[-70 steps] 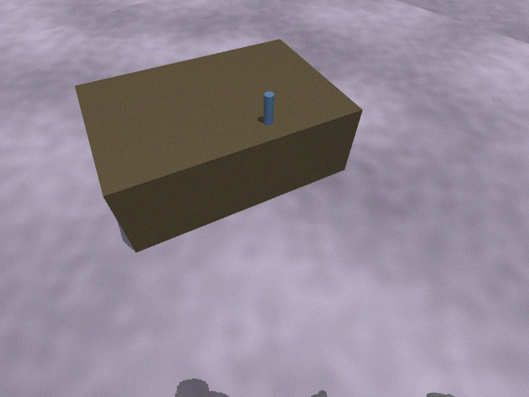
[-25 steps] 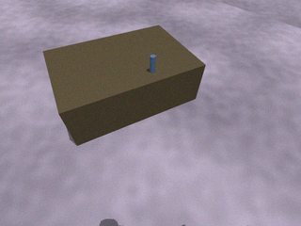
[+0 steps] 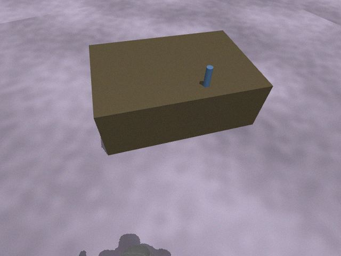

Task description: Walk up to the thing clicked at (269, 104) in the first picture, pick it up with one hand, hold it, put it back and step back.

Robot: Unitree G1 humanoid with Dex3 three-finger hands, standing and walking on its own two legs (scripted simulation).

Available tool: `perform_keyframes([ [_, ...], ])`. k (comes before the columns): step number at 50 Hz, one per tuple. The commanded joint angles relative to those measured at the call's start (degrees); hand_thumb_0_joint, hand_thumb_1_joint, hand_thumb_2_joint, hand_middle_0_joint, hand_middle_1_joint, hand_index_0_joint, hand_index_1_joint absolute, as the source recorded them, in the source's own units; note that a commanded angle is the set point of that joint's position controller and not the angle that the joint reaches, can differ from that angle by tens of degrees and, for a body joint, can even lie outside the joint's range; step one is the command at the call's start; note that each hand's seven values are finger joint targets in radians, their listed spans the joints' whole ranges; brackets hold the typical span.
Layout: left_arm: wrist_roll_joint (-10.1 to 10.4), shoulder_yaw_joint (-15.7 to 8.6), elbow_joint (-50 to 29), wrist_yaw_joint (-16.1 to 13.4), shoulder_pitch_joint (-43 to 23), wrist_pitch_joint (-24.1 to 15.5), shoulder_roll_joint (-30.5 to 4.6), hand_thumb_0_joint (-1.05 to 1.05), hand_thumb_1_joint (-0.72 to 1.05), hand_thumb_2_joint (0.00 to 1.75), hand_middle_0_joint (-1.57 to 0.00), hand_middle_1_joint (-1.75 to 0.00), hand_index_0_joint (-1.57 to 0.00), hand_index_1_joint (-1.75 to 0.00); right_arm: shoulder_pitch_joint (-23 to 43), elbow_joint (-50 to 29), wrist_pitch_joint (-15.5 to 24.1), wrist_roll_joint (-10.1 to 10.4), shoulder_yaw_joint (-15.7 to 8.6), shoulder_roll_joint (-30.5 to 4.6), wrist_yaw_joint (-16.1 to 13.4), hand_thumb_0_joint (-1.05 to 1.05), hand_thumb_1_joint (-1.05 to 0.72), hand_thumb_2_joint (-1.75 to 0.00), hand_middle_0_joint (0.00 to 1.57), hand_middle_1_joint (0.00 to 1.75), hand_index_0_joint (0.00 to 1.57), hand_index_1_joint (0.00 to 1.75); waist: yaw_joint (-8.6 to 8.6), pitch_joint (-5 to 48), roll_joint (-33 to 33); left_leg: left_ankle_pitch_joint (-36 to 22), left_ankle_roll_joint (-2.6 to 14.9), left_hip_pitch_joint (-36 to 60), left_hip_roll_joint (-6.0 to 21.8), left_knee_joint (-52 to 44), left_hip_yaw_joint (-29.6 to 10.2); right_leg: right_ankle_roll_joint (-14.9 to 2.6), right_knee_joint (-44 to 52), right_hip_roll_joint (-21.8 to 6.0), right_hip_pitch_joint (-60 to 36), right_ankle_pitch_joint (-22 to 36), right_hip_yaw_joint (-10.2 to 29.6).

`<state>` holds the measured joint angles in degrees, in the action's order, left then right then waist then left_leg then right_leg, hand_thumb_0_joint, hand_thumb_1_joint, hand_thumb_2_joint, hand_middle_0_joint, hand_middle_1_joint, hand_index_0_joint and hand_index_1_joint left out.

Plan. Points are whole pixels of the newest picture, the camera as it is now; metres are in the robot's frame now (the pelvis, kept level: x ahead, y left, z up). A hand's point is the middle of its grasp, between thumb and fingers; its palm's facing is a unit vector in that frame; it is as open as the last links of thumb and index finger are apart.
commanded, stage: walk up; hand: right
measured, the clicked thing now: (207, 76) +1.10 -0.20 -0.31
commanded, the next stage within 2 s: none
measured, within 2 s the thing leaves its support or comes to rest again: neither
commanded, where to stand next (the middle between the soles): +0.65 -0.12 m, yaw +17 degrees
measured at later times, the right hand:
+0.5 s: hand (274, 202) +0.28 -0.29 -0.13, palm faces -0.14 +0.90 -0.41, open 7.4 cm
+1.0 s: hand (262, 136) +0.52 -0.32 -0.13, palm faces -0.26 +0.84 -0.47, open 7.4 cm
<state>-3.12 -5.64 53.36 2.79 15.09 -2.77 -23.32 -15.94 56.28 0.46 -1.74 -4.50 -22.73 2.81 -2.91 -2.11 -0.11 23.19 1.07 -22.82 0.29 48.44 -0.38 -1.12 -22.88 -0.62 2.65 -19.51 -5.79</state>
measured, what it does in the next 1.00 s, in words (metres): walks ahead: left foot, then right foot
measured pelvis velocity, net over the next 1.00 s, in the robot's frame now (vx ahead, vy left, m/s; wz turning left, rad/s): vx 0.37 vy -0.07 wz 0.24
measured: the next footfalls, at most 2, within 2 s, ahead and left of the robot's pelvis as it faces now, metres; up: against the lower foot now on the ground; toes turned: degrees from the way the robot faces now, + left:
left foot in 0.12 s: +0.19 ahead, +0.14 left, +0.00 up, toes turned +7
right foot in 0.56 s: +0.36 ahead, -0.17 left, +0.00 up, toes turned +4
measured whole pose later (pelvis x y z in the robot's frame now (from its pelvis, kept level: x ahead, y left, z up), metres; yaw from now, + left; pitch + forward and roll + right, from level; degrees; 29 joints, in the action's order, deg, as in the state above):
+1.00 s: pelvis +0.37 -0.07 -0.02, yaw +14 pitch -3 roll +1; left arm -1.7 -3.4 46.1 3.9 21.6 1.4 -23.7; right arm -17.3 46.3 5.9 -0.3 -2.9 -23.2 -0.1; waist -2.6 -5.7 -4.3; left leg 14.4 3.0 -21.9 0.0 39.3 4.9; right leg -2.9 -57.7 -1.3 17.9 -28.8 -3.2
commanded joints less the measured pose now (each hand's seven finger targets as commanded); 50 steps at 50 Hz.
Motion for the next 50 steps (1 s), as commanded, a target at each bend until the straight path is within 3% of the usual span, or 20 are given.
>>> perform_keyframes([
  [1, 0.4, -2.5, -6.5, -0.4, -3.0, -1.5, -13.6, 0.0, 0.9, 0.9, -0.2, -0.3, -0.2, -0.3, 5.1, -9.4, 3.8, 0.9, -2.1, -9.1, 0.8, 0.0, -0.9, -0.9, 0.2, 0.3, 0.2, 0.3, 0.23, -4.1, -8.7, -5.3, 0.44, -8.6, 4.1, -8.2, 0.6, -9.27, 6.4, -13.9, -6.1, 24.0, 6.1],
  [3, 1.0, -2.2, -7.2, -0.2, -1.3, -1.1, -13.5, 0.0, 0.9, 0.9, -0.2, -0.3, -0.2, -0.3, 3.9, -10.0, 3.8, 0.9, -2.6, -8.5, 0.9, 0.0, -0.9, -0.9, 0.2, 0.3, 0.2, 0.3, 0.43, -1.5, -7.8, -11.7, 0.97, 0.6, 0.7, -15.1, 5.0, -7.26, 0.1, -10.7, -2.6, 28.0, 0.1],
  [6, 1.8, -0.6, -9.2, 0.0, 1.5, -0.1, -10.5, 0.0, 0.9, 0.9, -0.2, -0.3, -0.2, -0.3, -11.5, -6.9, 4.0, -0.2, -5.6, -12.8, -0.8, 0.0, -0.9, -0.9, 0.2, 0.3, 0.2, 0.3, 7.71, 7.9, 2.1, -13.4, 4.31, 31.1, -1.5, -16.1, 4.5, -4.83, -24.6, -7.4, 16.7, 21.9, -4.1],
  [7, 2.1, -0.2, -10.2, 0.2, 3.0, 0.2, -7.7, 0.0, 0.9, 0.9, -0.2, -0.3, -0.2, -0.3, -15.5, -7.4, 4.2, -0.8, -7.1, -17.8, -1.5, 0.0, -0.9, -0.9, 0.2, 0.3, 0.2, 0.3, 9.7, 9.6, 12.3, -0.6, 9.71, 38.4, 9.5, -21.6, -15.8, -2.46, -40.2, -1.4, 31.0, -0.3, -3.3],
  [8, 2.0, -0.9, -11.7, 0.0, 2.7, 0.3, -10.7, 0.0, 0.9, 0.9, -0.2, -0.3, -0.2, -0.3, -15.5, -9.9, 4.5, 0.6, -7.7, -23.3, -1.9, 0.0, -0.9, -0.9, 0.2, 0.3, 0.2, 0.3, 9.54, 13.5, 13.1, 12.2, 16.41, 35.3, 22.5, -32.9, -44.9, -1.99, -48.1, 0.9, 35.1, -15.3, 4.6],
  [9, 1.8, -1.2, -11.3, -0.2, -0.5, 0.6, -15.7, 0.0, 0.9, 0.9, -0.2, -0.3, -0.2, -0.3, -11.5, -10.9, 4.4, 2.5, -7.9, -22.9, -2.0, 0.0, -0.9, -0.9, 0.2, 0.3, 0.2, 0.3, 8.71, 9.9, 4.6, 18.2, 17.05, 28.1, 23.4, -36.1, -45.1, -2.64, -49.7, -3.7, 34.1, -11.8, 11.1],
  [14, 1.5, -1.8, -6.0, 1.2, 7.7, 1.4, -13.4, 0.0, 0.9, 0.9, -0.2, -0.3, -0.2, -0.3, -2.1, -13.3, 5.5, 1.8, -4.1, -16.1, -2.3, 0.0, -0.9, -0.9, 0.2, 0.3, 0.2, 0.3, 1.48, -3.1, 5.0, 3.2, 11.02, 3.2, 13.6, -34.0, -16.2, -0.35, -35.8, -8.2, 23.8, -2.5, 8.3],
  [23, 0.9, -3.7, -8.8, 3.7, 1.6, 1.8, -13.0, 0.0, 0.9, 0.9, -0.2, -0.3, -0.2, -0.3, -0.6, -14.9, 6.2, 1.2, -4.9, -18.7, -2.4, 0.0, -0.9, -0.9, 0.2, 0.3, 0.2, 0.3, 1.76, -4.7, 9.0, 14.0, 9.08, -2.6, 12.6, -33.7, -13.2, 0.48, -19.9, -6.5, 20.5, 5.4, 5.2],
  [27, 0.5, -5.5, -6.1, 2.9, 10.7, 0.5, -14.7, 0.0, 0.9, 0.9, -0.2, -0.3, -0.2, -0.3, 0.9, -14.7, 5.2, 0.2, -3.3, -14.9, -3.3, 0.0, -0.9, -0.9, 0.2, 0.3, 0.2, 0.3, -4.35, 0.2, -0.3, 9.8, 5.86, -10.3, 7.1, -12.9, -6.1, -0.52, -12.3, -2.3, -1.2, 0.4, 3.5],
  [28, -0.2, -6.6, -5.3, 2.0, 15.8, -0.1, -18.1, 0.0, 0.9, 0.9, -0.2, -0.3, -0.2, -0.3, -1.0, -14.6, 5.0, 0.3, -1.7, -10.5, -3.4, 0.0, -0.9, -0.9, 0.2, 0.3, 0.2, 0.3, -7.05, -0.2, -14.7, 7.9, 4.05, -17.3, 0.8, 6.9, -0.7, -1.76, -2.0, -7.1, -5.6, -14.9, 13.8],
  [29, -0.2, -6.4, -7.7, 1.4, 14.9, -0.8, -21.4, 0.0, 0.9, 0.9, -0.2, -0.3, -0.2, -0.3, -1.2, -16.1, 5.3, 1.5, -0.8, -8.8, -3.9, 0.0, -0.9, -0.9, 0.2, 0.3, 0.2, 0.3, -6.03, -1.1, -21.4, 9.0, 1.37, -26.5, -5.5, 20.8, 1.2, -6.52, 12.3, -21.1, -3.3, -26.6, 39.8],
  [30, 0.8, -5.8, -9.5, 1.2, 7.7, -0.8, -22.5, 0.0, 0.9, 0.9, -0.2, -0.3, -0.2, -0.3, -1.9, -14.5, 4.9, 1.0, -2.3, -13.7, -4.7, 0.0, -0.9, -0.9, 0.2, 0.3, 0.2, 0.3, -2.65, -3.5, -14.2, 7.9, 1.34, -22.0, -0.3, 24.9, -4.9, -10.51, 15.9, -25.0, 6.0, -32.2, 46.9],
  [33, 1.0, -4.0, -10.7, 0.7, 2.2, -0.8, -17.0, 0.0, 0.9, 0.9, -0.2, -0.3, -0.2, -0.3, -5.2, -9.9, 5.4, 2.2, -2.3, -15.1, -3.5, 0.0, -0.9, -0.9, 0.2, 0.3, 0.2, 0.3, 1.01, -3.9, -10.6, -0.2, 1.15, -14.7, 4.3, 16.0, -3.6, -10.96, 9.8, -16.7, 10.3, -17.8, 25.2],
  [41, 1.3, -2.8, -11.9, 0.7, 7.4, -0.5, -14.8, 0.0, 0.9, 0.9, -0.2, -0.3, -0.2, -0.3, -0.7, -12.0, 5.6, 1.4, -1.3, -11.1, -2.2, 0.0, -0.9, -0.9, 0.2, 0.3, 0.2, 0.3, -1.82, -0.2, -8.3, -5.1, 0.38, -6.6, 1.9, -6.8, 4.3, -11.75, 1.9, -14.1, 3.3, 14.2, 10.6],
  [44, 1.8, -2.1, -13.7, 0.8, 4.1, 0.5, -14.5, 0.0, 0.9, 0.9, -0.2, -0.3, -0.2, -0.3, -6.6, -10.9, 6.2, 1.6, -1.7, -10.1, -3.1, 0.0, -0.9, -0.9, 0.2, 0.3, 0.2, 0.3, 2.9, 2.2, -4.5, -13.7, 1.12, 7.6, -0.8, -17.2, 8.0, -9.9, -8.1, -12.2, 8.8, 20.9, 4.6],
  [45, 1.9, -1.1, -14.7, 0.8, 3.3, 0.6, -12.8, 0.0, 0.9, 0.9, -0.2, -0.3, -0.2, -0.3, -11.7, -9.3, 6.5, 1.4, -2.6, -12.2, -3.8, 0.0, -0.9, -0.9, 0.2, 0.3, 0.2, 0.3, 5.8, 4.6, -1.0, -15.4, 2.04, 19.0, -1.3, -18.3, 6.5, -8.17, -15.5, -10.3, 15.5, 21.8, 2.9],
  [46, 2.0, -0.3, -15.6, 0.7, 4.4, 0.7, -10.0, 0.0, 0.9, 0.9, -0.2, -0.3, -0.2, -0.3, -16.1, -8.9, 6.7, 0.8, -4.2, -16.2, -4.6, 0.0, -0.9, -0.9, 0.2, 0.3, 0.2, 0.3, 8.3, 6.7, 7.2, -6.8, 4.98, 27.7, 5.3, -22.6, -5.2, -5.51, -30.1, -5.8, 24.3, 15.2, 0.0],
  [47, 1.9, 0.0, -16.1, 0.9, 7.0, 1.0, -6.9, 0.0, 0.9, 0.9, -0.2, -0.3, -0.2, -0.3, -17.3, -10.5, 6.7, 0.0, -5.5, -22.0, -5.3, 0.0, -0.9, -0.9, 0.2, 0.3, 0.2, 0.3, 6.68, 7.4, 15.1, -1.5, 10.61, 34.3, 22.3, -27.5, -34.1, -2.03, -41.7, 0.6, 39.5, -11.9, 1.9],
  [48, 1.7, -1.7, -15.0, 0.3, 6.7, 2.1, -14.3, 0.0, 0.9, 0.9, -0.2, -0.3, -0.2, -0.3, -14.8, -12.4, 6.6, 1.9, -6.0, -23.9, -5.5, 0.0, -0.9, -0.9, 0.2, 0.3, 0.2, 0.3, 6.95, 6.9, 5.4, 6.2, 15.68, 26.7, 27.5, -31.0, -42.4, -1.89, -46.5, -1.6, 38.8, -13.4, 10.1],
  [50, 1.9, -2.0, -13.8, 0.2, 5.8, 2.5, -14.6, 0.0, 0.9, 0.9, -0.2, -0.3, -0.2, -0.3, -9.3, -12.8, 6.5, 2.5, -4.6, -20.2, -5.5, 0.0, -0.9, -0.9, 0.2, 0.3, 0.2, 0.3, 4.38, -0.6, 1.9, -1.9, 14.29, 18.3, 23.0, -30.6, -29.5, -1.41, -49.1, -4.5, 38.5, -7.0, 12.8],
])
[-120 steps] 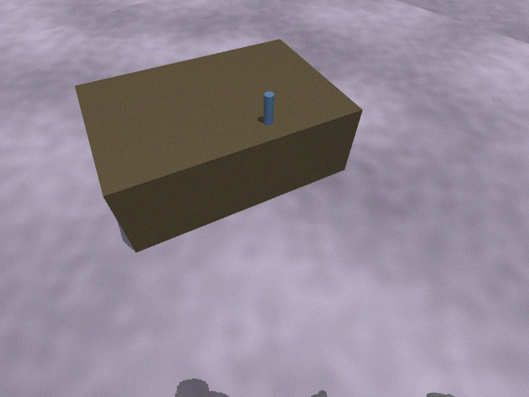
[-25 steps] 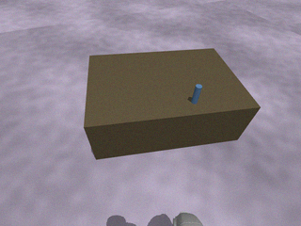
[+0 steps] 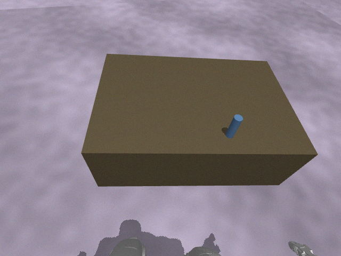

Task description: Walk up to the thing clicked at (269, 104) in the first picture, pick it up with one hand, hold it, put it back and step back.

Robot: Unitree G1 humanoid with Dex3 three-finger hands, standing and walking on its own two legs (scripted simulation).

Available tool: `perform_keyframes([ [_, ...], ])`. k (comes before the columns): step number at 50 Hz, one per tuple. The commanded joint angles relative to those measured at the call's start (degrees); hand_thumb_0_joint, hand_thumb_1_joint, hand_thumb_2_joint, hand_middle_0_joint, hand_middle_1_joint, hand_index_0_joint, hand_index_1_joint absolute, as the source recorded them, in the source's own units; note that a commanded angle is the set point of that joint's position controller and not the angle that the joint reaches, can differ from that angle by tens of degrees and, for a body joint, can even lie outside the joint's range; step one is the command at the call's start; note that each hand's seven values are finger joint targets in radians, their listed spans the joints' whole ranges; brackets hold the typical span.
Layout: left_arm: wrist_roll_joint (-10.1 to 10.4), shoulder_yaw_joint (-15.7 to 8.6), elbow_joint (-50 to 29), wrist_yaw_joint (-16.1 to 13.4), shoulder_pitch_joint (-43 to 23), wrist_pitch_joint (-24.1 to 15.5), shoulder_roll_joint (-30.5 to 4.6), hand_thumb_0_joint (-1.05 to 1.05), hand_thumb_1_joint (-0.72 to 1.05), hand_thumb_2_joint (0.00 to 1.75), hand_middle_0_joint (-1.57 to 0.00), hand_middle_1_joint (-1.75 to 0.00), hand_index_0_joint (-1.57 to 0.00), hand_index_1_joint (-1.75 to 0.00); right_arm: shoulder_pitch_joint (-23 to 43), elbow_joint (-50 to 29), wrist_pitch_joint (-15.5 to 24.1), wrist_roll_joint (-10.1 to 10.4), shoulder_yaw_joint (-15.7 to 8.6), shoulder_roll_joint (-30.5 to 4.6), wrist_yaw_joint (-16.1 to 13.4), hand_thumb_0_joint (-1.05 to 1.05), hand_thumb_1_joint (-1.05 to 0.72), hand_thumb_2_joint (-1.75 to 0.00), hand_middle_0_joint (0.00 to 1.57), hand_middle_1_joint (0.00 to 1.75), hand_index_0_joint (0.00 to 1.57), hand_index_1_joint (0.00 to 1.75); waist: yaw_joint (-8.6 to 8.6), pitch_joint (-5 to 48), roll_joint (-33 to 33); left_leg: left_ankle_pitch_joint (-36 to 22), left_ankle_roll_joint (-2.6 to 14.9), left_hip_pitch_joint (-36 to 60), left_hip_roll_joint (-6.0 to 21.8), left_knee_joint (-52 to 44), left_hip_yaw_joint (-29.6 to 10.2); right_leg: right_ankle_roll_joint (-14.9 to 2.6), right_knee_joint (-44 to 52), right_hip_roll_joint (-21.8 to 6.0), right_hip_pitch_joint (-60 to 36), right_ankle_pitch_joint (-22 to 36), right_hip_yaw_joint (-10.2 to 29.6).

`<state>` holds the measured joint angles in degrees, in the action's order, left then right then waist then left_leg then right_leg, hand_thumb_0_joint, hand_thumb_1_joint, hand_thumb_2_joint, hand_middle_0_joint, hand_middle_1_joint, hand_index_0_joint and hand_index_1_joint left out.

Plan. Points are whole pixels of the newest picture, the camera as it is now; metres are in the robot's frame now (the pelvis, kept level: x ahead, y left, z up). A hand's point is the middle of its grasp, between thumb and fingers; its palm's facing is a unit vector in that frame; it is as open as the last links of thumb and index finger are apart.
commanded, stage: walk up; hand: right
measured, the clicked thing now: (233, 126) +0.68 -0.31 -0.29
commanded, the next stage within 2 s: stand in 1.90 s
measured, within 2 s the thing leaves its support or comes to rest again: neither
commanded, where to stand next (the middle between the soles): +0.25 -0.12 m, yaw +3 degrees
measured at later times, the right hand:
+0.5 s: hand (324, 234) +0.19 -0.42 -0.13, palm faces -0.06 +0.90 -0.44, open 7.4 cm
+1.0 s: hand (291, 182) +0.34 -0.38 -0.13, palm faces -0.11 +0.93 -0.34, open 7.4 cm
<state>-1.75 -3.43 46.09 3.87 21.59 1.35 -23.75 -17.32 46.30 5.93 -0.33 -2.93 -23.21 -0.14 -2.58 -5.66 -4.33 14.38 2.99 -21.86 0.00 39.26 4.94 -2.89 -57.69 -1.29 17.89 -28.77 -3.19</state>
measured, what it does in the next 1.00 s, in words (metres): walks ahead: right foot, then left foot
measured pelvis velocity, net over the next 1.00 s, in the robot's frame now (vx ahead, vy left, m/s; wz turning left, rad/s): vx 0.19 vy -0.14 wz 0.07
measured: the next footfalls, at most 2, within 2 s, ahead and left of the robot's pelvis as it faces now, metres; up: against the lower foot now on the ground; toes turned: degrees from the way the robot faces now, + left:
right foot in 0.32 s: +0.22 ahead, -0.25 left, +0.00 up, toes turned -2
left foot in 0.66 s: +0.28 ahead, -0.03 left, +0.00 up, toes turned +3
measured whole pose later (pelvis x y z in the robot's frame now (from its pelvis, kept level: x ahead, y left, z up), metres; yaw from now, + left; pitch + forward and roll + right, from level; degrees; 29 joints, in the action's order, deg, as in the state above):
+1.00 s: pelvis +0.19 -0.14 +0.02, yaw +4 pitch -2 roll -1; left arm -0.1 0.4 58.7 0.1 7.2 -1.5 -20.8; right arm -3.9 58.0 1.2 0.7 0.3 -20.9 0.8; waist -1.3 -4.5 0.6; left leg 12.2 1.3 -18.1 0.2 32.5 0.7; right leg -0.4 -31.6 -1.5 9.9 -19.3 -6.5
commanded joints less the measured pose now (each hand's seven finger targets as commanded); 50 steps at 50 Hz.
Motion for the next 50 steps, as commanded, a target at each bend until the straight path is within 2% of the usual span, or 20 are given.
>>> perform_keyframes([
  [1, 0.4, -4.5, -5.5, -0.8, -0.3, -1.6, -13.9, 0.0, 0.9, 0.9, -0.2, -0.3, -0.2, -0.3, -6.2, -2.9, 1.2, 0.8, -5.6, -18.2, -2.6, 0.0, -0.9, -0.9, 0.2, 0.3, 0.2, 0.3, 2.92, 0.9, 7.1, 2.6, 11.11, 13.2, 21.1, -20.5, -29.5, 0.7, -12.4, -5.2, 21.7, 3.7, 10.4],
  [3, 0.3, -4.7, -3.8, -0.2, 2.2, -1.5, -13.0, 0.0, 0.9, 0.9, -0.2, -0.3, -0.2, -0.3, -4.8, -2.6, 1.6, 0.5, -4.8, -17.0, -2.1, 0.0, -0.9, -0.9, 0.2, 0.3, 0.2, 0.3, 1.55, 0.3, 10.2, -4.2, 9.52, 6.8, 17.2, -19.7, -19.4, 1.65, -7.3, -6.0, 16.0, 7.0, 8.2],
  [6, 0.1, -4.7, -4.6, 1.1, -1.0, -1.1, -11.5, 0.0, 0.9, 0.9, -0.2, -0.3, -0.2, -0.3, -5.3, -2.8, 1.9, -0.1, -5.1, -17.9, -1.8, 0.0, -0.9, -0.9, 0.2, 0.3, 0.2, 0.3, 2.63, 0.8, 13.3, -6.0, 9.85, 6.1, 15.5, -19.3, -14.5, 2.68, 1.1, -6.2, 14.4, 8.6, 5.2],
  [10, 0.2, -5.0, -5.1, 2.2, -5.4, -1.2, -11.3, 0.0, 0.9, 0.9, -0.2, -0.3, -0.2, -0.3, -3.0, -3.0, 1.9, -0.2, -5.8, -20.4, -1.5, 0.0, -0.9, -0.9, 0.2, 0.3, 0.2, 0.3, 2.75, 1.7, 14.5, 4.9, 8.69, 2.5, 15.3, -18.7, -12.3, 1.79, 12.4, -6.4, 8.3, 12.4, 3.8],
  [13, 0.2, -5.7, -2.4, 2.3, -1.7, -1.4, -11.6, 0.0, 0.9, 0.9, -0.2, -0.3, -0.2, -0.3, 1.2, -3.0, 1.0, -0.6, -5.8, -21.1, -1.4, 0.0, -0.9, -0.9, 0.2, 0.3, 0.2, 0.3, -0.68, 3.5, 14.9, 12.7, 6.91, -4.0, 14.1, -15.0, -10.0, 1.03, 17.2, -3.8, -3.8, 14.1, -1.1],
  [15, -0.2, -6.8, 0.0, 1.5, 2.7, -2.3, -13.7, 0.0, 0.9, 0.9, -0.2, -0.3, -0.2, -0.3, -1.8, -2.3, 0.0, -1.1, -4.2, -16.5, -1.4, 0.0, -0.9, -0.9, 0.2, 0.3, 0.2, 0.3, -2.52, 5.2, 4.2, 13.0, 4.7, -8.6, 8.9, 0.4, -5.3, 0.86, 22.8, 0.3, -13.2, 7.2, -2.6],
  [16, -0.9, -7.9, 0.9, 0.8, 8.1, -3.0, -16.9, 0.0, 0.9, 0.9, -0.2, -0.3, -0.2, -0.3, -2.7, -2.4, -0.3, -0.9, -2.9, -12.3, -1.4, 0.0, -0.9, -0.9, 0.2, 0.3, 0.2, 0.3, -5.92, 5.3, -8.9, 10.3, 2.43, -14.4, 5.0, 19.0, -1.2, -1.3, 31.3, -6.1, -17.4, -3.5, 9.1],
  [17, -0.5, -7.9, -0.7, 0.1, 7.8, -3.8, -21.6, 0.0, 0.9, 0.9, -0.2, -0.3, -0.2, -0.3, 0.0, -4.8, -0.1, 0.4, -1.9, -10.1, -1.8, 0.0, -0.9, -0.9, 0.2, 0.3, 0.2, 0.3, -5.93, 3.1, -20.5, 18.8, -0.42, -27.0, -2.9, 30.1, -0.9, -6.75, 45.4, -19.7, -15.6, -8.9, 36.6],
  [18, 0.1, -7.6, -2.6, 0.0, 1.8, -3.7, -22.9, 0.0, 0.9, 0.9, -0.2, -0.3, -0.2, -0.3, 0.4, -3.6, -0.4, -0.3, -3.3, -14.5, -2.7, 0.0, -0.9, -0.9, 0.2, 0.3, 0.2, 0.3, -3.47, 0.9, -12.4, 18.2, -0.64, -23.8, 1.9, 33.5, -8.8, -11.82, 46.4, -23.8, -9.2, -11.1, 41.6],
  [22, 0.6, -5.2, -3.0, -1.2, -5.0, -3.7, -16.3, 0.0, 0.9, 0.9, -0.2, -0.3, -0.2, -0.3, -6.5, 2.4, -0.2, 0.5, -3.2, -14.4, -1.1, 0.0, -0.9, -0.9, 0.2, 0.3, 0.2, 0.3, 1.51, 0.0, -7.6, 9.2, -1.13, -12.5, 5.2, 20.9, -5.8, -10.61, 40.1, -14.7, 0.0, -2.3, 17.5],
  [26, 0.8, -3.5, -2.6, -2.3, -3.5, -4.7, -14.9, 0.0, 0.9, 0.9, -0.2, -0.3, -0.2, -0.3, -4.4, 1.8, -1.4, -0.4, -2.0, -10.5, -0.1, 0.0, -0.9, -0.9, 0.2, 0.3, 0.2, 0.3, 1.2, 2.0, -5.3, 6.6, -1.57, -6.1, 4.0, 9.9, -4.1, -10.94, 35.4, -16.5, -0.6, 26.5, 12.7],
  [29, 1.6, -2.2, -2.2, -3.2, -7.0, -4.5, -14.2, 0.0, 0.9, 0.9, -0.2, -0.3, -0.2, -0.3, -3.0, 2.4, -1.8, -0.1, -2.0, -9.6, -0.4, 0.0, -0.9, -0.9, 0.2, 0.3, 0.2, 0.3, 2.35, 5.6, -2.8, 0.2, -1.01, 3.4, 2.0, 2.0, -2.5, -9.08, 28.7, -15.9, 0.9, 37.3, 8.1],
  [31, 2.2, -1.0, -1.8, -3.5, -8.3, -4.1, -12.8, 0.0, 0.9, 0.9, -0.2, -0.3, -0.2, -0.3, -2.9, 3.1, -1.8, -0.2, -2.2, -10.1, -0.5, 0.0, -0.9, -0.9, 0.2, 0.3, 0.2, 0.3, 3.51, 6.3, 0.2, -7.8, 0.29, 10.0, 0.5, -4.7, -2.6, -5.75, 23.3, -13.6, 3.9, 33.5, 5.6],
  [33, 2.8, 0.2, -1.3, -3.7, -6.2, -3.7, -9.5, 0.0, 0.9, 0.9, -0.2, -0.3, -0.2, -0.3, -0.1, 1.6, -1.6, -0.8, -3.0, -14.4, -0.9, 0.0, -0.9, -0.9, 0.2, 0.3, 0.2, 0.3, 2.15, 8.7, 9.0, -17.3, 4.64, 13.1, 11.3, -10.5, -18.5, 0.04, 16.4, -6.6, 7.1, 20.2, 1.5],
  [34, 3.4, 0.2, -0.2, -3.9, -3.6, -3.1, -9.3, 0.0, 0.9, 0.9, -0.2, -0.3, -0.2, -0.3, 3.1, 0.2, -1.6, -0.1, -2.8, -16.7, -0.8, 0.0, -0.9, -0.9, 0.2, 0.3, 0.2, 0.3, 0.95, 10.8, 11.1, -14.9, 10.98, 9.6, 18.0, -13.0, -27.3, 1.6, 12.7, -1.4, 3.3, 4.2, 0.8],
  [35, 3.1, -0.2, 2.3, -4.4, -4.1, -2.6, -10.6, 0.0, 0.9, 0.9, -0.2, -0.3, -0.2, -0.3, 4.1, 1.2, -2.0, 0.3, -2.7, -16.5, -0.7, 0.0, -0.9, -0.9, 0.2, 0.3, 0.2, 0.3, 1.19, 10.0, 11.2, -11.0, 12.84, 6.2, 18.2, -13.3, -28.1, 1.27, 13.5, -1.6, -0.4, -2.7, 1.9],
  [38, 2.3, 0.0, 5.3, -4.3, -4.5, -3.4, -10.6, 0.0, 0.9, 0.9, -0.2, -0.3, -0.2, -0.3, 9.2, 2.4, -3.1, 0.3, -1.0, -12.8, -0.6, 0.0, -0.9, -0.9, 0.2, 0.3, 0.2, 0.3, 0.06, 7.9, 11.1, -8.2, 5.57, 1.3, 10.9, -10.7, -17.6, 0.22, 25.0, -3.0, -5.3, 9.0, 3.6],
  [40, 1.6, -0.4, 5.8, -4.4, -8.4, -4.2, -13.4, 0.0, 0.9, 0.9, -0.2, -0.3, -0.2, -0.3, 9.4, 4.0, -3.4, 0.8, -0.2, -10.5, -0.4, 0.0, -0.9, -0.9, 0.2, 0.3, 0.2, 0.3, 1.48, 6.5, 7.3, -8.0, 0.98, 2.6, 5.7, -7.2, -11.9, -1.91, 31.2, -8.7, -3.1, 13.7, 9.2],
  [47, 1.9, 0.6, 9.8, -4.6, -14.5, -4.5, -11.0, 0.0, 0.9, 0.9, -0.2, -0.3, -0.2, -0.3, 12.4, 9.1, -3.3, 1.0, 0.4, -9.7, -0.1, 0.0, -0.9, -0.9, 0.2, 0.3, 0.2, 0.3, 2.14, 10.7, 3.0, -22.5, 1.72, 12.3, 6.8, -8.7, -10.8, 0.68, 32.5, -7.6, -7.6, 27.4, 4.5],
  [50, 1.9, 0.8, 11.1, -4.6, -16.4, -4.2, -10.5, 0.0, 0.9, 0.9, -0.2, -0.3, -0.2, -0.3, 15.0, 10.7, -3.7, 0.9, 0.5, -9.7, -0.2, 0.0, -0.9, -0.9, 0.2, 0.3, 0.2, 0.3, 1.94, 8.9, 3.3, -19.8, 0.91, 12.3, 6.3, -11.0, -10.7, 0.88, 34.9, -8.0, -7.7, 25.4, 4.4],
])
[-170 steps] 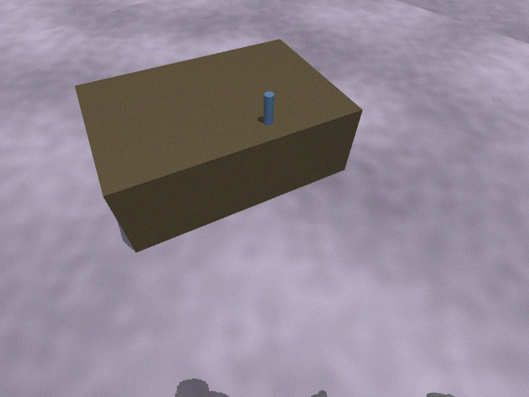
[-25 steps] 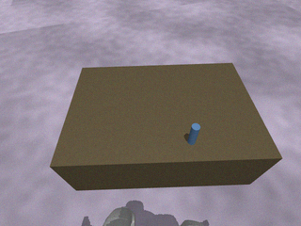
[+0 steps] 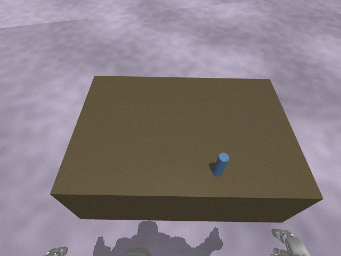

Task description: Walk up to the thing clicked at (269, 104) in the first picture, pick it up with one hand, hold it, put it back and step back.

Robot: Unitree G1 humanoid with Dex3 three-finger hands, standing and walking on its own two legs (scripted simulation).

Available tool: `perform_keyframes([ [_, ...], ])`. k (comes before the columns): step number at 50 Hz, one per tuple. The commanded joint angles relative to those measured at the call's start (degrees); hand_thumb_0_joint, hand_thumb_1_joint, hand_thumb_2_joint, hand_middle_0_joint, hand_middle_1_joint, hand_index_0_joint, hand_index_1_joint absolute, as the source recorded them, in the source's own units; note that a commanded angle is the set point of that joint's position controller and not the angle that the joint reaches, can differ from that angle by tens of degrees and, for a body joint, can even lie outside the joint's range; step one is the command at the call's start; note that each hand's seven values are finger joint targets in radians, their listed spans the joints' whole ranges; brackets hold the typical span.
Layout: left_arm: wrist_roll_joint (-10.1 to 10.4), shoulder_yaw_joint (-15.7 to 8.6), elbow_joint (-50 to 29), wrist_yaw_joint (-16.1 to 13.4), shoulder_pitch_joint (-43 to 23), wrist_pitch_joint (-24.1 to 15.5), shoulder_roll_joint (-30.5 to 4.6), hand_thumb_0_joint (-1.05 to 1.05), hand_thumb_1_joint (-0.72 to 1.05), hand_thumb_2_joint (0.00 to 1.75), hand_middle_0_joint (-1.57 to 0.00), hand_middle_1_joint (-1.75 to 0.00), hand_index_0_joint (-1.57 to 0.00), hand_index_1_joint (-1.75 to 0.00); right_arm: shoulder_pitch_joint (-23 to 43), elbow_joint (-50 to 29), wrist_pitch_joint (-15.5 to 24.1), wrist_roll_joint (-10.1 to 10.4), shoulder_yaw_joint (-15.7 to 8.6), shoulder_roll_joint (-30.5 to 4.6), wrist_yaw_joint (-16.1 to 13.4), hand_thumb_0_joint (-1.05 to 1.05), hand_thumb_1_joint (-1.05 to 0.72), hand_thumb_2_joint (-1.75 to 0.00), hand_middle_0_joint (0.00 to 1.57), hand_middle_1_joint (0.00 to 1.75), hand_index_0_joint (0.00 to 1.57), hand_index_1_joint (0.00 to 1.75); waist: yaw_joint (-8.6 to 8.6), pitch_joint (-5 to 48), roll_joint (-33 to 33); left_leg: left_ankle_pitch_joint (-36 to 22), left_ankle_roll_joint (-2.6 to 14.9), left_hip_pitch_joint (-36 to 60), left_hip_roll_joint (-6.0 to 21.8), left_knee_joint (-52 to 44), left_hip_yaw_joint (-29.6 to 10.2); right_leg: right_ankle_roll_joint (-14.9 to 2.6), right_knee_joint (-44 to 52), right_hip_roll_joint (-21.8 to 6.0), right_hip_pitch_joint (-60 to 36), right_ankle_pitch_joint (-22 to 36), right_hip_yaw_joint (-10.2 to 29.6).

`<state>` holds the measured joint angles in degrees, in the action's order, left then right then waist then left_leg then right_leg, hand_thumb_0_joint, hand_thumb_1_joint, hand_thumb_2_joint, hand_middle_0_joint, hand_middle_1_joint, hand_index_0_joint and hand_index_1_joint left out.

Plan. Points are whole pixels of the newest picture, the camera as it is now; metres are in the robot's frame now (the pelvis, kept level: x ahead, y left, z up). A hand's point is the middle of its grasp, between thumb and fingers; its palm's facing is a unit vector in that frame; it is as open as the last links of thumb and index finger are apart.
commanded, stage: walk up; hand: right
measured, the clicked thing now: (220, 165) +0.47 -0.20 -0.31
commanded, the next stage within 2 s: stand in 0.90 s
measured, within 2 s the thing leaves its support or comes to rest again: neither
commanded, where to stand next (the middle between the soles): +0.06 +0.01 m, yaw -1 degrees
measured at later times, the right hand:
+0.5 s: hand out of the picture +0.08 -0.24 -0.14, palm faces -0.04 +0.93 -0.36, open 7.4 cm
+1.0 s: hand out of the picture +0.12 -0.23 -0.14, palm faces -0.02 +0.94 -0.34, open 7.4 cm
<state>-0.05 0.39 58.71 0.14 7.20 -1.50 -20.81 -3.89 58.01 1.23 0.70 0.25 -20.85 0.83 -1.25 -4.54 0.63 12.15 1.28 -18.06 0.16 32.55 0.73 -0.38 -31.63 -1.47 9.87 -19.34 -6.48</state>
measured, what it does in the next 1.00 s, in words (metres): stands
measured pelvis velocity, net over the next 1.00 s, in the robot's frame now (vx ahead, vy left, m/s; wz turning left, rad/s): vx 0.03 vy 0.02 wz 0.00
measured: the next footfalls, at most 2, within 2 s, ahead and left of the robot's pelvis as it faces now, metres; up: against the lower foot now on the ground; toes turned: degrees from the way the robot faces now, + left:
none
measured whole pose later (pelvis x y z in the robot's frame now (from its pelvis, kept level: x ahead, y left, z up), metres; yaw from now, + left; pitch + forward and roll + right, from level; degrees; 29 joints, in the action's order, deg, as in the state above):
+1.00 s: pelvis +0.03 +0.02 +0.02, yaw +0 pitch -1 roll +0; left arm -1.0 -0.8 66.5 -0.1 6.3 -0.3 -20.0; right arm -3.1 66.6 0.7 -0.3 -0.4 -19.2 0.5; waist -0.7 -1.4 -0.5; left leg 7.1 2.3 -10.1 -1.9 18.6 1.3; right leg 1.4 -16.7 -2.8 1.7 -13.4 -6.2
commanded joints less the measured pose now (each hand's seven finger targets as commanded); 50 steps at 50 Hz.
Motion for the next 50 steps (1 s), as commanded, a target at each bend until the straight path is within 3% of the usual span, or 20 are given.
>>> perform_keyframes([
  [1, 0.2, -3.0, -0.9, -0.9, -2.7, -1.2, -13.4, 0.0, 0.9, 0.9, -0.2, -0.3, -0.2, -0.3, 2.0, -0.5, 0.9, -0.2, -2.5, -12.1, -1.1, 0.0, -0.9, -0.9, 0.2, 0.3, 0.2, 0.3, 0.76, 7.3, -1.8, -16.4, 2.39, 8.6, 6.2, -5.4, -6.7, -1.48, 9.9, -7.8, 0.1, 14.6, 7.6],
  [8, -0.1, -2.8, 1.6, -0.5, -6.4, -0.8, -12.8, 0.0, 0.9, 0.9, -0.2, -0.3, -0.2, -0.3, 4.2, 3.1, 0.6, -0.6, -2.0, -11.9, -0.8, 0.0, -0.9, -0.9, 0.2, 0.3, 0.2, 0.3, 0.71, 5.6, -1.7, -10.3, 0.95, 8.8, 5.9, -11.5, -7.2, -0.87, 16.4, -8.0, -2.2, 7.9, 7.4],
  [10, -0.2, -2.9, 2.3, -0.4, -6.2, -0.7, -12.7, 0.0, 0.9, 0.9, -0.2, -0.3, -0.2, -0.3, 4.5, 3.9, 0.8, -0.8, -1.9, -11.9, -0.8, 0.0, -0.9, -0.9, 0.2, 0.3, 0.2, 0.3, 0.46, 6.5, -0.8, -11.1, 0.84, 9.3, 6.2, -12.6, -7.4, -0.81, 16.3, -7.8, -3.7, 8.9, 6.7],
  [14, -0.4, -2.9, 3.0, -0.1, -6.8, -0.3, -12.5, 0.0, 0.9, 0.9, -0.2, -0.3, -0.2, -0.3, 4.1, 4.7, 0.8, -1.0, -2.1, -12.2, -0.9, 0.0, -0.9, -0.9, 0.2, 0.3, 0.2, 0.3, 0.72, 5.0, -0.1, -2.5, 0.66, 6.8, 6.8, -16.9, -9.5, -0.9, 17.0, -7.0, -4.7, 4.3, 6.3],
  [16, -0.3, -3.0, 3.7, -0.1, -5.9, -0.2, -12.3, 0.0, 0.9, 0.9, -0.2, -0.3, -0.2, -0.3, 4.4, 5.0, 1.0, -1.2, -2.1, -12.1, -0.9, 0.0, -0.9, -0.9, 0.2, 0.3, 0.2, 0.3, 0.5, 4.8, 0.6, -1.2, 0.68, 5.9, 7.2, -18.1, -10.4, -0.97, 16.9, -6.6, -4.9, 3.8, 6.1],
  [17, -0.4, -3.0, 3.8, 0.0, -5.7, -0.2, -12.3, 0.0, 0.9, 0.9, -0.2, -0.3, -0.2, -0.3, 3.9, 5.1, 1.0, -1.2, -2.1, -12.4, -0.9, 0.0, -0.9, -0.9, 0.2, 0.3, 0.2, 0.3, 0.53, 5.8, 0.9, -1.2, 0.74, 6.4, 7.2, -18.2, -10.6, -0.99, 17.1, -6.7, -6.1, 4.5, 6.2],
  [21, -0.3, -3.3, 4.2, -0.1, -4.8, -0.4, -12.2, 0.0, 0.9, 0.9, -0.2, -0.3, -0.2, -0.3, 3.4, 5.6, 1.2, -1.1, -2.1, -11.6, -1.0, 0.0, -0.9, -0.9, 0.2, 0.3, 0.2, 0.3, 0.56, 8.2, 0.3, -10.8, 0.76, 8.6, 7.0, -15.8, -9.2, -0.68, 17.6, -7.0, -7.6, 9.6, 6.3],
  [27, -0.4, -3.2, 4.8, -0.3, -4.3, -0.1, -11.8, 0.0, 0.9, 0.9, -0.2, -0.3, -0.2, -0.3, 3.0, 5.9, 0.9, -1.1, -2.3, -11.5, -1.2, 0.0, -0.9, -0.9, 0.2, 0.3, 0.2, 0.3, 0.91, 7.1, 1.0, -8.4, 0.7, 8.0, 7.1, -16.8, -9.9, -0.66, 17.6, -6.7, -6.8, 8.1, 5.9],
  [29, -0.4, -3.1, 4.7, -0.3, -4.8, 0.0, -11.6, 0.0, 0.9, 0.9, -0.2, -0.3, -0.2, -0.3, 2.7, 5.9, 0.8, -1.2, -2.5, -11.8, -1.3, 0.0, -0.9, -0.9, 0.2, 0.3, 0.2, 0.3, 1.31, 5.8, 1.2, -3.9, 0.38, 7.3, 6.8, -18.1, -10.1, -0.72, 17.6, -6.5, -5.9, 6.6, 5.9],
  [32, -0.5, -3.1, 5.2, -0.3, -3.7, -0.1, -11.4, 0.0, 0.9, 0.9, -0.2, -0.3, -0.2, -0.3, 2.3, 6.0, 0.8, -1.2, -2.6, -11.7, -1.3, 0.0, -0.9, -0.9, 0.2, 0.3, 0.2, 0.3, 1.23, 7.1, 1.0, -5.5, 0.65, 8.1, 7.0, -18.1, -10.6, -0.7, 17.7, -6.4, -7.0, 7.7, 6.0],
  [37, -0.4, -3.2, 5.5, -0.7, -3.3, -0.2, -11.2, 0.0, 0.9, 0.9, -0.2, -0.3, -0.2, -0.3, 2.7, 5.9, 0.9, -1.1, -2.7, -10.9, -1.4, 0.0, -0.9, -0.9, 0.2, 0.3, 0.2, 0.3, 1.13, 7.4, 0.5, -14.9, 0.57, 9.7, 6.7, -15.6, -9.1, -0.18, 17.4, -6.9, -6.8, 12.5, 5.7],
  [43, -0.6, -3.2, 5.0, -0.6, -3.7, 0.0, -11.1, 0.0, 0.9, 0.9, -0.2, -0.3, -0.2, -0.3, 2.8, 6.0, 0.7, -1.1, -3.0, -11.2, -1.5, 0.0, -0.9, -0.9, 0.2, 0.3, 0.2, 0.3, 1.37, 7.5, 0.0, -11.1, 0.59, 9.6, 6.9, -16.8, -9.5, -0.34, 17.3, -6.8, -7.1, 10.9, 5.6],
  [46, -0.8, -2.9, 5.4, -0.8, -1.8, 0.0, -10.3, 0.0, 0.9, 0.9, -0.2, -0.3, -0.2, -0.3, 3.3, 5.4, 0.9, -1.2, -2.5, -10.3, -1.5, 0.0, -0.9, -0.9, 0.2, 0.3, 0.2, 0.3, 0.69, 7.6, -0.4, -16.0, 0.27, 13.2, 7.4, -15.9, -8.5, -0.25, 17.8, -7.5, -5.3, 11.2, 6.2],
  [49, -0.8, -3.0, 4.9, -0.9, -2.8, 0.0, -10.8, 0.0, 0.9, 0.9, -0.2, -0.3, -0.2, -0.3, 2.4, 5.4, 0.8, -1.1, -2.5, -10.7, -1.5, 0.0, -0.9, -0.9, 0.2, 0.3, 0.2, 0.3, 1.5, 6.8, -0.3, -14.5, 0.08, 12.4, 7.1, -16.2, -8.1, -0.06, 18.4, -7.5, -5.1, 10.2, 6.4],
  [50, -0.8, -2.7, 5.0, -0.8, -2.1, -0.1, -10.3, 0.0, 0.9, 0.9, -0.2, -0.3, -0.2, -0.3, 3.3, 5.2, 0.8, -1.1, -2.5, -10.9, -1.4, 0.0, -0.9, -0.9, 0.2, 0.3, 0.2, 0.3, 1.06, 5.8, -0.2, -14.8, 0.22, 12.2, 7.4, -16.0, -8.2, -0.03, 18.2, -7.6, -4.5, 10.4, 6.4],
])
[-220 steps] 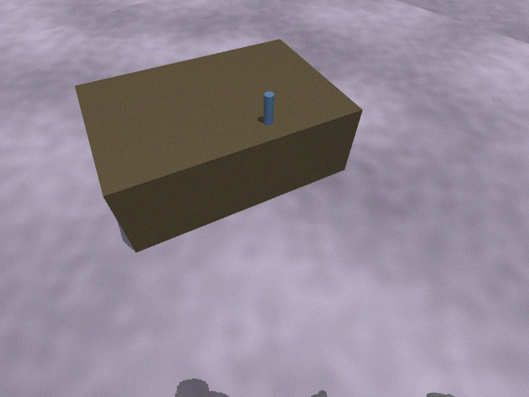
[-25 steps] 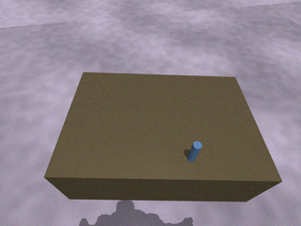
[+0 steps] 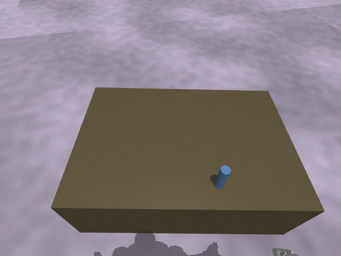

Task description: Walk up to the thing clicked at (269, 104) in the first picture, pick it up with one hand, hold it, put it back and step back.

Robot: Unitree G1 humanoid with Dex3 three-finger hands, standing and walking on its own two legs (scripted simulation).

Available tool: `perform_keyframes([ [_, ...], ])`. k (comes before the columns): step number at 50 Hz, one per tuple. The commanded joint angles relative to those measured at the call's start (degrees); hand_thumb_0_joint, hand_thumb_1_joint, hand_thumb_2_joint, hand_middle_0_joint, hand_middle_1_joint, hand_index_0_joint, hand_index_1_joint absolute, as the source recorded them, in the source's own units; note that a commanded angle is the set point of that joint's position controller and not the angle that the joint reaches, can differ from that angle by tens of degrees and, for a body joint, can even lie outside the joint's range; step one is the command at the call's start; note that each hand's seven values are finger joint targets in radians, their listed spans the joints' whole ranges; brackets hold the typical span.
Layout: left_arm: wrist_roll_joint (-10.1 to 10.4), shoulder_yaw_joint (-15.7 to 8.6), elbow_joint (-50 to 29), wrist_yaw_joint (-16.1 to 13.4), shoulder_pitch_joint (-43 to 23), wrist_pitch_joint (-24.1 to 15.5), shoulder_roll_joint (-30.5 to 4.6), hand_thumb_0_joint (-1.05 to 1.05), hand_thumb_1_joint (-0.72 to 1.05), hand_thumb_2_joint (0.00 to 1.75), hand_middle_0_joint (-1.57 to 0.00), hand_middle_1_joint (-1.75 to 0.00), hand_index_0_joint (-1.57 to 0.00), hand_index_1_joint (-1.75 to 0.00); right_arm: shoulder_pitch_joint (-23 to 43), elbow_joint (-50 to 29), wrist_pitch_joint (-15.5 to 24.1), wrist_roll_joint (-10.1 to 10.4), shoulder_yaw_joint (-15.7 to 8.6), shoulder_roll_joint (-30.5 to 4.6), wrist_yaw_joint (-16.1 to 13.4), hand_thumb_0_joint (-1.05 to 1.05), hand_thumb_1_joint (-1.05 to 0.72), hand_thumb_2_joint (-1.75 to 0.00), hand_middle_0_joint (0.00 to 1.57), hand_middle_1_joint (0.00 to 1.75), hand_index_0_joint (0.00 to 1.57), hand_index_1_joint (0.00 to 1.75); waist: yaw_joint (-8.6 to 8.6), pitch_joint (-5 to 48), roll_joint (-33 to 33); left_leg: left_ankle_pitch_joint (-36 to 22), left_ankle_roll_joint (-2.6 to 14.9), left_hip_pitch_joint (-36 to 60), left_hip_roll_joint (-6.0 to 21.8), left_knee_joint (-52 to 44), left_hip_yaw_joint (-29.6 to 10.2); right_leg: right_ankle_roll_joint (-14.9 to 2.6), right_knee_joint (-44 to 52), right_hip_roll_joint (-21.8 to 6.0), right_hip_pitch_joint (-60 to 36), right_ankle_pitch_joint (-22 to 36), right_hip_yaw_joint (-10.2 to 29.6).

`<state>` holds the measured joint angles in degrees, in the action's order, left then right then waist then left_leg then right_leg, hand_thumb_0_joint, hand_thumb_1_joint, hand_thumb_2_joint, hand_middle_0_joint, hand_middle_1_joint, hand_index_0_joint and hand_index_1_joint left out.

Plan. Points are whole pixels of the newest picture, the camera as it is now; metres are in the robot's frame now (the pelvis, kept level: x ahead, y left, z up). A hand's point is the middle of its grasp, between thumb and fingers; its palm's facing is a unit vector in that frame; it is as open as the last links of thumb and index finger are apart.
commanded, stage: stand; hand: right
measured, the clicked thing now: (222, 177) +0.45 -0.22 -0.32
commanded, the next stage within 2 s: none
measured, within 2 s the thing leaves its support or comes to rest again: neither
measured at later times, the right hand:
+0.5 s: hand out of the picture +0.09 -0.26 -0.16, palm faces +0.00 +0.94 -0.34, open 7.4 cm
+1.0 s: hand out of the picture +0.08 -0.26 -0.15, palm faces +0.00 +0.94 -0.34, open 7.4 cm
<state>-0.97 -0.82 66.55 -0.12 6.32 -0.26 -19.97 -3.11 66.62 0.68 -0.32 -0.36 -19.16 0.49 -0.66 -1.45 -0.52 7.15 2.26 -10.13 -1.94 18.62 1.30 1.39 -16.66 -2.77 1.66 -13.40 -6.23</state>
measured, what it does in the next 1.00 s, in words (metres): stands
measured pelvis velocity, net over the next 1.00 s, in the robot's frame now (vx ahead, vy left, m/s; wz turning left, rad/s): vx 0.01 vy -0.01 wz -0.03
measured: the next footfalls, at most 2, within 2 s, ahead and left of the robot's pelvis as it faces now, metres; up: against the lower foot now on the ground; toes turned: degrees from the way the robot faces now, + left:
none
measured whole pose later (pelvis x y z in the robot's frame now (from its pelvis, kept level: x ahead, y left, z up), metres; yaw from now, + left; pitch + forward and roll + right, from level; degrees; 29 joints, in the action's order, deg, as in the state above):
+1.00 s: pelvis +0.01 -0.01 +0.00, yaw -2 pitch -2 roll +0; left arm -1.0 -0.4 64.7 0.0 7.5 -0.1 -19.7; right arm -5.1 65.9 0.4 -0.2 0.5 -19.8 0.3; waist -0.1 -2.1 -0.5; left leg 8.2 1.3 -8.4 -0.5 18.4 2.4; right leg 0.5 -15.1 -1.5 -0.1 -13.3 -4.9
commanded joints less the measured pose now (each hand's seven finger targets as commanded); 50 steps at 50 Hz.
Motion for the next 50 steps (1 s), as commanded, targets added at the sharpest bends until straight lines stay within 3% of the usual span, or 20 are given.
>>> perform_keyframes([
  [1, 0.1, -1.5, -2.9, -0.5, -1.4, -1.3, -11.2, 0.0, 0.9, 0.9, -0.2, -0.3, -0.2, -0.3, 2.4, -3.5, 1.3, 0.0, -1.8, -12.6, -1.1, 0.0, -0.9, -0.9, 0.2, 0.3, 0.2, 0.3, 0.78, 2.9, 0.9, -8.3, -0.83, 4.3, 9.4, -2.5, -8.8, -1.8, 3.5, -6.2, 3.7, 3.8, 6.2],
  [12, 0.2, -1.7, -3.6, -0.6, -1.2, -1.5, -11.5, 0.0, 0.9, 0.9, -0.2, -0.3, -0.2, -0.3, 2.3, -3.7, 1.2, 0.1, -1.6, -12.4, -1.0, 0.0, -0.9, -0.9, 0.2, 0.3, 0.2, 0.3, 0.63, 3.8, 0.9, -10.4, -0.93, 4.8, 9.3, -1.8, -7.9, -1.89, 3.7, -6.6, 1.9, 6.6, 6.7],
  [18, 0.4, -1.7, -4.0, -0.8, -1.1, -1.3, -11.4, 0.0, 0.9, 0.9, -0.2, -0.3, -0.2, -0.3, 1.8, -3.5, 1.4, 0.0, -1.5, -12.4, -1.2, 0.0, -0.9, -0.9, 0.2, 0.3, 0.2, 0.3, 0.44, 4.8, 0.5, -17.3, -0.64, 5.9, 9.9, -0.1, -7.3, -1.56, 2.7, -6.7, 0.7, 12.4, 6.3],
  [27, 0.3, -1.7, -4.4, -0.7, -1.1, -1.3, -11.5, 0.0, 0.9, 0.9, -0.2, -0.3, -0.2, -0.3, 1.1, -3.7, 1.0, 0.0, -1.4, -12.6, -1.2, 0.0, -0.9, -0.9, 0.2, 0.3, 0.2, 0.3, 0.82, 4.1, 0.3, -12.9, -0.73, 4.9, 9.6, -0.7, -6.8, -1.76, 4.2, -6.8, 0.4, 10.6, 6.9],
  [40, 0.5, -1.6, -5.1, -0.6, -1.1, -1.4, -11.7, 0.0, 0.9, 0.9, -0.2, -0.3, -0.2, -0.3, 0.7, -4.1, 1.3, -0.1, -1.1, -12.6, -1.2, 0.0, -0.9, -0.9, 0.2, 0.3, 0.2, 0.3, 0.67, 3.5, 0.1, -14.1, -0.59, 5.9, 10.1, -0.8, -6.7, -1.74, 3.9, -6.6, 1.2, 11.5, 7.2],
  [46, 0.1, -1.6, -5.1, -0.5, -0.9, -1.3, -11.9, 0.0, 0.9, 0.9, -0.2, -0.3, -0.2, -0.3, 1.0, -4.3, 1.1, 0.0, -1.1, -12.7, -1.2, 0.0, -0.9, -0.9, 0.2, 0.3, 0.2, 0.3, 0.81, 2.6, 0.7, -9.3, -0.73, 5.4, 9.9, -1.7, -6.8, -2.09, 4.6, -6.5, 1.9, 7.6, 7.5],
  [50, 0.2, -1.5, -5.0, -0.4, -0.4, -1.3, -11.5, 0.0, 0.9, 0.9, -0.2, -0.3, -0.2, -0.3, 1.1, -4.2, 1.2, -0.1, -1.1, -12.8, -1.2, 0.0, -0.9, -0.9, 0.2, 0.3, 0.2, 0.3, 0.51, 2.9, 0.8, -9.7, -0.65, 5.7, 10.0, -1.9, -7.0, -2.12, 4.5, -6.5, 1.9, 7.0, 7.4],
])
